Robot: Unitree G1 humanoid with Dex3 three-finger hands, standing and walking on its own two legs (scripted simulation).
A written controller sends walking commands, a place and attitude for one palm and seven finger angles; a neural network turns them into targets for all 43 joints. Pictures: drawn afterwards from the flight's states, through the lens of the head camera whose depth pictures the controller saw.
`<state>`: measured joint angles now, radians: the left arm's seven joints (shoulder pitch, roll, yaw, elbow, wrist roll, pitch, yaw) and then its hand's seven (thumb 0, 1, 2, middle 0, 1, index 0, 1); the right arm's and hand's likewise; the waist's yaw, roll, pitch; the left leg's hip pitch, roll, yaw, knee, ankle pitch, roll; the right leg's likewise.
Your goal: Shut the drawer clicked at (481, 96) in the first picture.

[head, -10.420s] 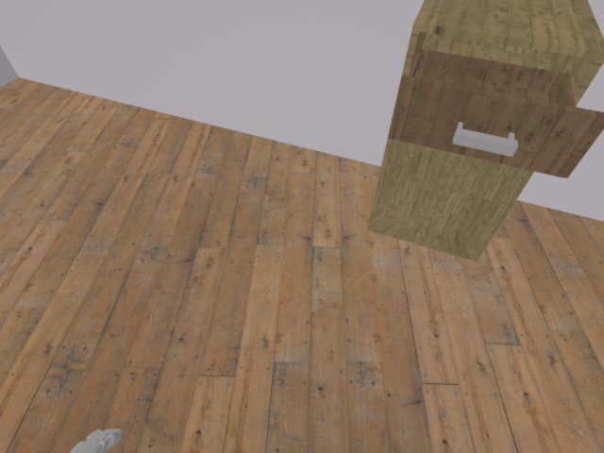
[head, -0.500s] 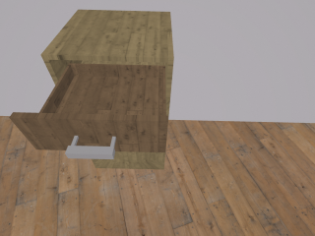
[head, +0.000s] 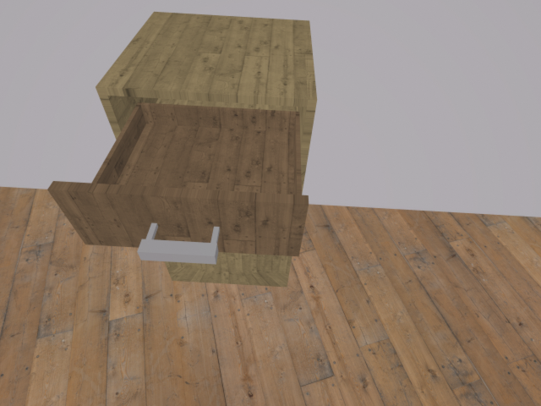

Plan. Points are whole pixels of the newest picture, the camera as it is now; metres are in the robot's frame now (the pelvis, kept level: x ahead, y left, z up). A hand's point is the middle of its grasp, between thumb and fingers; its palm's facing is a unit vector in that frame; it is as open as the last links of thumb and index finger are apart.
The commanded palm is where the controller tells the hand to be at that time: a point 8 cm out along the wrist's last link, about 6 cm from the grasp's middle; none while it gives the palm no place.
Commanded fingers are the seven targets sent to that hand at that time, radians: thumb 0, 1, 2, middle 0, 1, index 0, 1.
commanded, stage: look again from close up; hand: left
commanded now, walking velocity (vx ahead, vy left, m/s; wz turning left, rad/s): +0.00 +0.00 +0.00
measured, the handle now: (182, 240) +0.38 +0.18 -0.01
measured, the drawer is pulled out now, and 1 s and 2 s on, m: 0.28 0.28 0.28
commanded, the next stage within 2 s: shuffle to correct the standing spot in 0.42 s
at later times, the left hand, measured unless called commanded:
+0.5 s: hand out of the picture -0.01 +0.15 -0.18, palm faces +0.00 -0.99 -0.13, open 7.3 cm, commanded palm none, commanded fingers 0.00 0.90 0.90 -0.20 -0.30 -0.20 -0.30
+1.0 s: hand out of the picture +0.01 +0.13 -0.18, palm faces +0.01 -0.99 -0.16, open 7.3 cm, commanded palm none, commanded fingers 0.00 0.90 0.90 -0.20 -0.30 -0.20 -0.30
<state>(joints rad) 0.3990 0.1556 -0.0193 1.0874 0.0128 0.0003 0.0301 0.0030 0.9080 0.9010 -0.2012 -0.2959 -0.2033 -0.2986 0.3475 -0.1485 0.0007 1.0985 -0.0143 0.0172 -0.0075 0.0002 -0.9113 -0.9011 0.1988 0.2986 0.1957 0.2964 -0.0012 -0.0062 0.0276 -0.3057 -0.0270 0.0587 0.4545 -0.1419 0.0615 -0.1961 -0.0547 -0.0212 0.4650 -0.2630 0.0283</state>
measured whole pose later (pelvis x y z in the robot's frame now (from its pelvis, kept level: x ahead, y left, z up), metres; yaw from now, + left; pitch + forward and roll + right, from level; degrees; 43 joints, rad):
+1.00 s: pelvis +0.07 -0.02 -0.01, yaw -2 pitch +0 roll +1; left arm 0.39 0.12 0.00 1.14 0.01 -0.02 0.03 0.00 0.91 0.90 -0.20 -0.30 -0.20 -0.30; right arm 0.31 -0.12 0.00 1.13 -0.01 -0.04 -0.03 0.00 -0.91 -0.90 0.20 0.30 0.20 0.30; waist 0.00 -0.01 0.03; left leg -0.24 -0.01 0.08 0.55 -0.30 0.03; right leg -0.14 -0.04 0.01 0.55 -0.40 0.02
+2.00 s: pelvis +0.04 -0.02 +0.00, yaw -1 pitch +0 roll +0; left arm 0.28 0.20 -0.02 1.08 0.01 0.00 0.03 0.00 0.91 0.90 -0.20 -0.30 -0.20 -0.30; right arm 0.25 -0.17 0.02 1.09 -0.01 -0.01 -0.02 0.00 -0.91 -0.90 0.20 0.30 0.20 0.30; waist 0.00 -0.03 0.06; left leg -0.25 -0.01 0.07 0.49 -0.23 0.03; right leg -0.14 -0.03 -0.01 0.48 -0.33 0.02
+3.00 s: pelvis +0.05 -0.03 +0.00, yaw -1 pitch +0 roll +1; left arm 0.46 0.17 0.01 0.58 -0.07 0.05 0.08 0.02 0.93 0.90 -0.21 -0.30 -0.21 -0.31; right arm 0.31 -0.17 0.01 1.00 0.02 -0.11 -0.05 0.01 -0.92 -0.90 0.20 0.30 0.20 0.30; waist 0.01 -0.02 0.04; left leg -0.24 0.00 0.06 0.47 -0.23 0.02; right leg -0.15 -0.03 -0.02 0.50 -0.34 0.00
